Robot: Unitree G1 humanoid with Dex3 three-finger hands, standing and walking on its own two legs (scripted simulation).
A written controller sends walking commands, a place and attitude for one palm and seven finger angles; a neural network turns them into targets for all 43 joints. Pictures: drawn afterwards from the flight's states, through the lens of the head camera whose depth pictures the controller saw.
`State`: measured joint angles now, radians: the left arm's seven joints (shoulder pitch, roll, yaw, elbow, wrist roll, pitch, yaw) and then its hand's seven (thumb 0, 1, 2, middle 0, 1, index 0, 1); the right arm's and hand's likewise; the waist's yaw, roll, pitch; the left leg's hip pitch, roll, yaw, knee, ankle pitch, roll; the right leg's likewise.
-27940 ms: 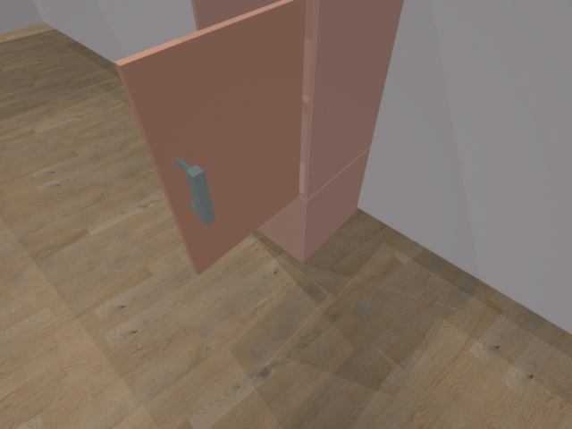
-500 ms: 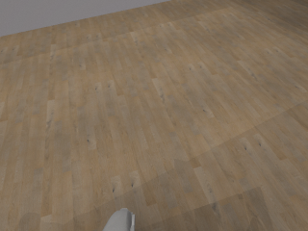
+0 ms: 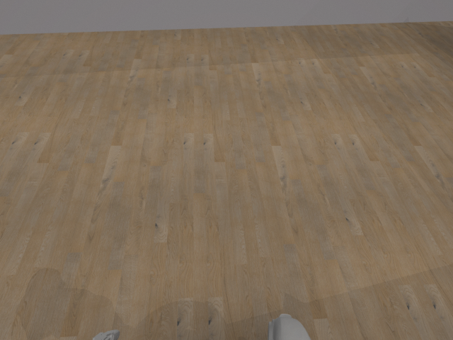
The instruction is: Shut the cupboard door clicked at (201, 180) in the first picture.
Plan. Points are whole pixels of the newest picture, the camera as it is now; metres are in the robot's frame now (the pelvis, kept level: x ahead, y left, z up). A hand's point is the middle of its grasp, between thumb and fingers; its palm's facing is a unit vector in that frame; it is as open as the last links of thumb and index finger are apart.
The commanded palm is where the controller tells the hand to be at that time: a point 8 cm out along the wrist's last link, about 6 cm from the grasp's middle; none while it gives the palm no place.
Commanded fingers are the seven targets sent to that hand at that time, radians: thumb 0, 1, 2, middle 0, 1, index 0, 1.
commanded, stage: turn to face it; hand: left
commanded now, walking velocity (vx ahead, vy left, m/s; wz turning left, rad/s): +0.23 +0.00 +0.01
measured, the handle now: out of the picture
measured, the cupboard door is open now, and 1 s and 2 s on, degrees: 61 61 61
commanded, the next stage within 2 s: none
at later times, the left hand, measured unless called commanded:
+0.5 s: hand (162, 283) +0.26 +0.15 -0.18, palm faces -0.13 -0.97 -0.23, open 7.3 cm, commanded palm none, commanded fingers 0.00 0.90 0.90 -0.20 -0.30 -0.20 -0.30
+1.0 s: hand (160, 209) +0.44 +0.19 -0.17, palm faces -0.41 -0.89 -0.21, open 7.4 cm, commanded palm none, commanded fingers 0.00 0.90 0.90 -0.20 -0.30 -0.20 -0.30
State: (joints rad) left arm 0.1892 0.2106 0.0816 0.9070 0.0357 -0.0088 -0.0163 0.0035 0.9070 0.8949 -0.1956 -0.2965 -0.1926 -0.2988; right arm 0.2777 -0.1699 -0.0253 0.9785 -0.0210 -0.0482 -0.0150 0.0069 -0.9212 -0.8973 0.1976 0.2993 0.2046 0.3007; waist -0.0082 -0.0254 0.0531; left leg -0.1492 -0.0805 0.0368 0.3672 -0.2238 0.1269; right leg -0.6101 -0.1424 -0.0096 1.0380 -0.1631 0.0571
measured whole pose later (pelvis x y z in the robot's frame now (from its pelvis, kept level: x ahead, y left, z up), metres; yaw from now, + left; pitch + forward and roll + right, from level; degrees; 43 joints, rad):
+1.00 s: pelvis +0.27 +0.03 +0.00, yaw -29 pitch +1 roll -3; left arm 0.21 0.29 0.11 0.87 0.02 0.08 -0.04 0.00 0.91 0.90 -0.20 -0.30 -0.19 -0.30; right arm 0.18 -0.20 -0.02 0.86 -0.03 0.01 -0.03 0.01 -0.91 -0.90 0.20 0.30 0.21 0.30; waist 0.02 -0.02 0.07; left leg -0.21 0.11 0.15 0.47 -0.28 0.01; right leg -0.48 -0.03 -0.03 1.06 -0.43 0.07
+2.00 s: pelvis +0.31 -0.01 -0.01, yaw -66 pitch +0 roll -2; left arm 0.15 0.24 0.09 0.86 0.02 0.07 -0.04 0.01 0.91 0.90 -0.20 -0.30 -0.19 -0.30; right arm 0.27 -0.24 -0.05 0.92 -0.03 0.02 -0.02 0.01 -0.90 -0.90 0.20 0.30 0.21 0.30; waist -0.03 0.02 0.07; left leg -0.23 0.18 0.29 0.61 -0.36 -0.02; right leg -0.29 -0.02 -0.10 0.64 -0.31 0.02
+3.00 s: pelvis +0.32 -0.05 -0.01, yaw -97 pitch +2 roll +0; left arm 0.18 0.19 0.05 0.90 0.02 0.03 0.00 0.00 0.90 0.89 -0.20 -0.30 -0.20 -0.30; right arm 0.22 -0.25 -0.05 0.94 -0.02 0.05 -0.02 0.01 -0.91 -0.90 0.19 0.30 0.20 0.30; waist -0.03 0.04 0.06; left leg -0.47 0.07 0.04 1.05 -0.42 -0.07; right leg -0.25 0.01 -0.02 0.50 -0.28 -0.02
